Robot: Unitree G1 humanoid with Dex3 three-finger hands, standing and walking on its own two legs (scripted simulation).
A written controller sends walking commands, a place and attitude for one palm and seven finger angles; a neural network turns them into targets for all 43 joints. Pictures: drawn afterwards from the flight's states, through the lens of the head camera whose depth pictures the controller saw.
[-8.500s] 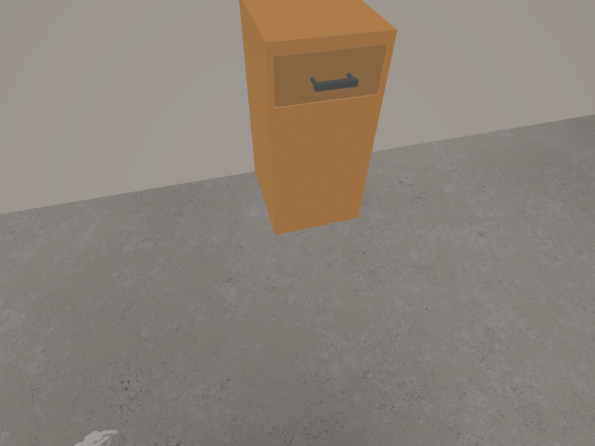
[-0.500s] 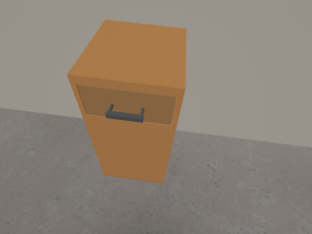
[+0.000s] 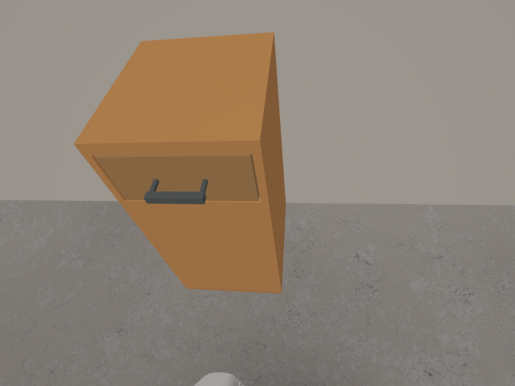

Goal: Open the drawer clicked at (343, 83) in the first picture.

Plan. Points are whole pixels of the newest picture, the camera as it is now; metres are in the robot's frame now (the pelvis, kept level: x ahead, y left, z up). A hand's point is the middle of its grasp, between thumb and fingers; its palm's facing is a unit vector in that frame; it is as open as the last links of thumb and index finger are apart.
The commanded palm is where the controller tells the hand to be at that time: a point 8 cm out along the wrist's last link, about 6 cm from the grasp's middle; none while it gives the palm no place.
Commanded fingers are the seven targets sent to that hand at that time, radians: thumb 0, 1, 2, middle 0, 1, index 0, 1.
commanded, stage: come to a stop and stand still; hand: left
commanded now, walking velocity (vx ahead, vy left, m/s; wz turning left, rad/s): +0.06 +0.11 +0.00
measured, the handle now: (177, 190) +0.51 +0.23 -0.06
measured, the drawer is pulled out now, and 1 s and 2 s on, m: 0.00 0.00 0.00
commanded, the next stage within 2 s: look again from close up in 1.04 s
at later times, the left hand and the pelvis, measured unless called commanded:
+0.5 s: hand out of the picture -0.05 +0.22 -0.18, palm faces +0.08 -0.98 -0.19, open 7.4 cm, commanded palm none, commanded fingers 0.00 0.90 0.90 -0.20 -0.30 -0.20 -0.30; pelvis -0.02 +0.04 +0.00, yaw +0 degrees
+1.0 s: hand out of the picture -0.02 +0.20 -0.18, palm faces +0.04 -0.99 -0.16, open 7.3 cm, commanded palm none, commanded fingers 0.00 0.90 0.90 -0.20 -0.30 -0.20 -0.30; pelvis +0.00 +0.05 +0.00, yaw +0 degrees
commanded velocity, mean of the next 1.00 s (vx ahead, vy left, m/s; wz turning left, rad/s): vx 0.01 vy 0.01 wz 0.00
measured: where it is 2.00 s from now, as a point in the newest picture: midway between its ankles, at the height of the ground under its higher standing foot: outside the picture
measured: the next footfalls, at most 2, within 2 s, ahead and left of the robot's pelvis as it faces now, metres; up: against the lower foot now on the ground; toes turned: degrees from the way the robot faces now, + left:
left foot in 0.34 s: -0.03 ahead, +0.17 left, +0.00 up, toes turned +1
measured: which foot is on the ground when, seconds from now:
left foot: up 0.00-0.32, down 0.34-1.00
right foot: down 0.00-1.00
